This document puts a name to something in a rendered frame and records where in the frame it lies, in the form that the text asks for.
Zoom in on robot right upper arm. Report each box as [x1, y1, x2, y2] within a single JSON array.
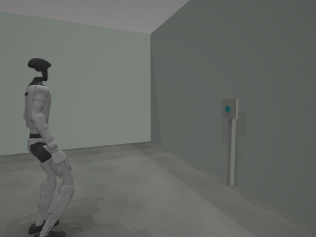
[[31, 85, 49, 123]]

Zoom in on robot right hand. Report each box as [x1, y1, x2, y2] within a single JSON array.
[[51, 149, 72, 177]]

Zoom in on right robot shin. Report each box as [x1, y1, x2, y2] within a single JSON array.
[[40, 185, 76, 237]]

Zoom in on robot right forearm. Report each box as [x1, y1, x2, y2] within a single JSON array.
[[34, 114, 59, 153]]

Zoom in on panel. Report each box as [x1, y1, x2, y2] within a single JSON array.
[[221, 99, 239, 187]]

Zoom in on robot right thigh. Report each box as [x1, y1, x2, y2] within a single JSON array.
[[34, 143, 74, 193]]

